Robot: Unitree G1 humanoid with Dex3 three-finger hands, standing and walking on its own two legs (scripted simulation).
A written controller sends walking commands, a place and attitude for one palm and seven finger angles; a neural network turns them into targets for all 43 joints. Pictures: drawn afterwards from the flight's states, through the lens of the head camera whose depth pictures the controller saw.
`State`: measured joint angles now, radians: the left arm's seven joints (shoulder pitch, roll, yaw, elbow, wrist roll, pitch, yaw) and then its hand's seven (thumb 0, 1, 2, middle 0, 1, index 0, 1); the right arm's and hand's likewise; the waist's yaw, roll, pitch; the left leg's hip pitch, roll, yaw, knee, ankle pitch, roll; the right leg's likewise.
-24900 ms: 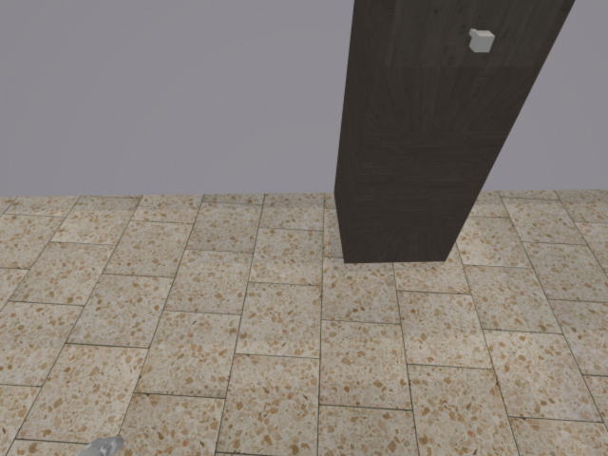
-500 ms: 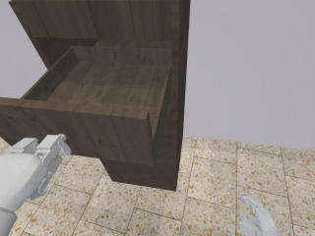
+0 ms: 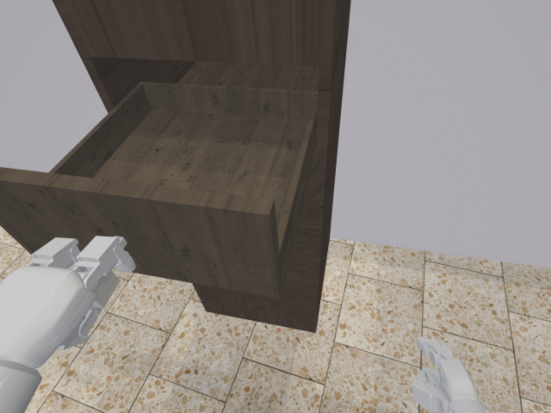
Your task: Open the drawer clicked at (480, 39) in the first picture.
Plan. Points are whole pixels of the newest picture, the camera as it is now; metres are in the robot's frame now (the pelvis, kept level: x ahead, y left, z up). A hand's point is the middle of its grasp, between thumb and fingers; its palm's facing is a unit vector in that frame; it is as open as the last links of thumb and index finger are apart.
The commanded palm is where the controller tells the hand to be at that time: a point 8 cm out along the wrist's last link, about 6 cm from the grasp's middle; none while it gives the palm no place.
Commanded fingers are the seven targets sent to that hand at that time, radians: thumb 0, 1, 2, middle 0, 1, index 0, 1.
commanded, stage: open the thumb to release the handle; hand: left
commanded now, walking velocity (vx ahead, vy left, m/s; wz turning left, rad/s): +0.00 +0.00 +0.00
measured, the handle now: (101, 268) +0.22 +0.24 +0.16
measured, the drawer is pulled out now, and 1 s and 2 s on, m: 0.30 0.30 0.30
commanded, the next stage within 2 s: lift the hand off the handle in 0.42 s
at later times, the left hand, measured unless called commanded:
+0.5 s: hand (84, 314) +0.18 +0.24 +0.14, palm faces +0.07 -0.05 -1.00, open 12.9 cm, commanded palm +0.15 +0.24 +0.19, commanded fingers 0.00 -0.50 0.30 -0.30 -1.20 -0.30 -1.20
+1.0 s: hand (91, 294) +0.19 +0.23 +0.16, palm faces +0.08 +0.00 -1.00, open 13.5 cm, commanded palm +0.16 +0.24 +0.22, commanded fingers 0.00 -0.50 0.30 -0.30 -1.20 -0.30 -1.20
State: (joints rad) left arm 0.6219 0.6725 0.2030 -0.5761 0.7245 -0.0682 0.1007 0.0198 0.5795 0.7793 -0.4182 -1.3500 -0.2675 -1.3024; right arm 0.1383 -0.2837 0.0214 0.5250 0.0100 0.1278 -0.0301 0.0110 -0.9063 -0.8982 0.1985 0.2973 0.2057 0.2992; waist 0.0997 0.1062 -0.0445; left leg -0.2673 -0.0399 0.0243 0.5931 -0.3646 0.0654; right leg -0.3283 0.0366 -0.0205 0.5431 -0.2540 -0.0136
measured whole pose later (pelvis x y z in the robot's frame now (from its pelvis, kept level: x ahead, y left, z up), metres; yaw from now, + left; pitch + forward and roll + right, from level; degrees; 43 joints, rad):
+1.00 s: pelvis -0.02 -0.02 +0.01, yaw +2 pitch -2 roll +0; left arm 0.25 0.64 0.11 -0.37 0.79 -0.05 -0.08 0.00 -0.49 0.30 -0.32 -1.20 -0.37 -1.24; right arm 0.11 -0.26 0.04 0.59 0.01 0.09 -0.04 0.01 -0.91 -0.90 0.20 0.30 0.21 0.30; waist 0.11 0.12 -0.01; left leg -0.19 -0.05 -0.01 0.52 -0.29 0.04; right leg -0.26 0.02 -0.05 0.50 -0.21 -0.04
